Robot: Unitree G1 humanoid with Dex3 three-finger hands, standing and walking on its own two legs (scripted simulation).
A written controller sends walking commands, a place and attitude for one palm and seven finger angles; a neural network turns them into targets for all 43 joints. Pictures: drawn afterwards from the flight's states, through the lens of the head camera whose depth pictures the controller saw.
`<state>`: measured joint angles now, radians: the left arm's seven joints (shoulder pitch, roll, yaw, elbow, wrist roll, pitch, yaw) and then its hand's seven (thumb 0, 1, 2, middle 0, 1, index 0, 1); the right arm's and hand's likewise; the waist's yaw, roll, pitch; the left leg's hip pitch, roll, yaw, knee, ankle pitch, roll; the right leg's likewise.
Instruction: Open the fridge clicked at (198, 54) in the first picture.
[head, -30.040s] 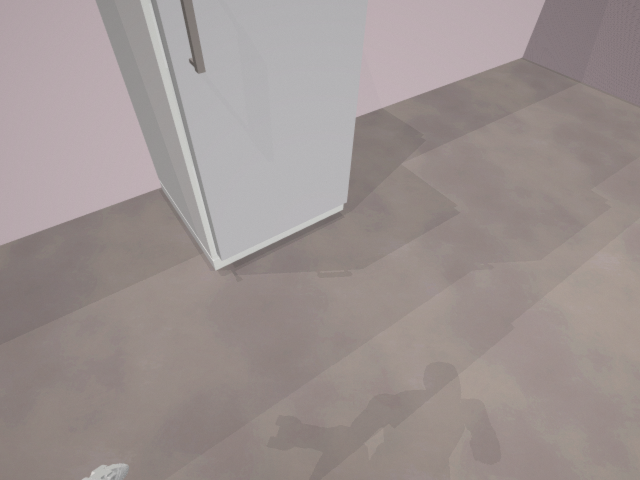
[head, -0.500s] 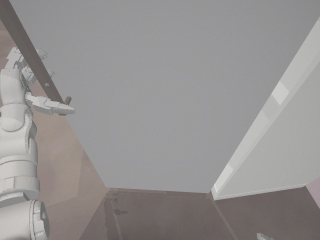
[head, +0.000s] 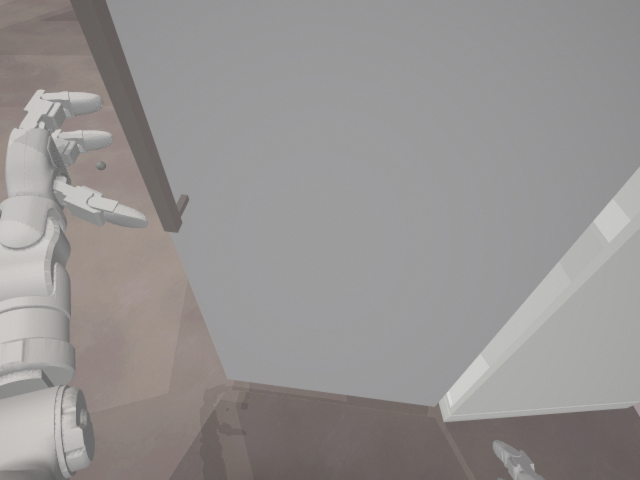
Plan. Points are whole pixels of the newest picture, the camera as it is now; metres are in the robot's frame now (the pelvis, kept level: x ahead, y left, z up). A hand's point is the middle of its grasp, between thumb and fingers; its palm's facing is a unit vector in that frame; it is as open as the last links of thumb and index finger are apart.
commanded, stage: slip the hand off the handle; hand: left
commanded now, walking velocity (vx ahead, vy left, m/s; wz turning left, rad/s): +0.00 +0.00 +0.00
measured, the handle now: (143, 116) +0.44 +0.24 +0.23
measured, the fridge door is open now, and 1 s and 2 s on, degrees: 79 79 79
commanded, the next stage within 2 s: draw the hand back to the body in 1.08 s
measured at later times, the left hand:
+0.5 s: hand (60, 186) +0.36 +0.31 +0.18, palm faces +0.29 -0.94 -0.15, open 14.7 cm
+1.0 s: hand (2, 244) +0.28 +0.33 +0.18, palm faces +0.35 -0.92 -0.17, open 14.7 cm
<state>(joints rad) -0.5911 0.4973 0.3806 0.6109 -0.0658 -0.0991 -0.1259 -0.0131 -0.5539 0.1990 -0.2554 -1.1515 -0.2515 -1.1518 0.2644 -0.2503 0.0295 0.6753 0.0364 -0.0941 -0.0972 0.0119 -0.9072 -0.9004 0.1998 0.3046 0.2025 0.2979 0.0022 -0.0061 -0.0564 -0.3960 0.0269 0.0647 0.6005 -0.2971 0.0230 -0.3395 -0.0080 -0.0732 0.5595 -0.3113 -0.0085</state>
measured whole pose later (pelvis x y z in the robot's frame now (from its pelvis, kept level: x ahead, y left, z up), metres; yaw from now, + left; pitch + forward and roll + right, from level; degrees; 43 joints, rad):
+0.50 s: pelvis -0.01 +0.01 +0.00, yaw -1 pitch +5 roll -1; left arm -0.41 0.51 0.47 0.46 -0.14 -0.13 -0.20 -0.01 -0.55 0.20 -0.25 -1.15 -0.25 -1.15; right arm 0.35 -0.26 0.02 0.67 0.04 -0.08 -0.10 0.02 -0.91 -0.90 0.20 0.30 0.20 0.30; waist 0.00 0.01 -0.07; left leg -0.40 0.03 0.09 0.61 -0.30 0.04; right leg -0.35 -0.01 -0.05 0.56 -0.29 0.01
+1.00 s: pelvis -0.01 -0.02 +0.00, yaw +1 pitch +2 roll -1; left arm -0.24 0.55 0.53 0.34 -0.22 -0.07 -0.30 -0.01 -0.55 0.20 -0.25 -1.15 -0.25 -1.15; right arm 0.23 -0.26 0.06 0.64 0.05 -0.14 -0.14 0.01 -0.91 -0.90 0.20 0.30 0.20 0.30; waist 0.06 0.01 -0.05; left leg -0.37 0.04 0.04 0.61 -0.28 0.00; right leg -0.30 0.01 -0.10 0.57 -0.31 -0.03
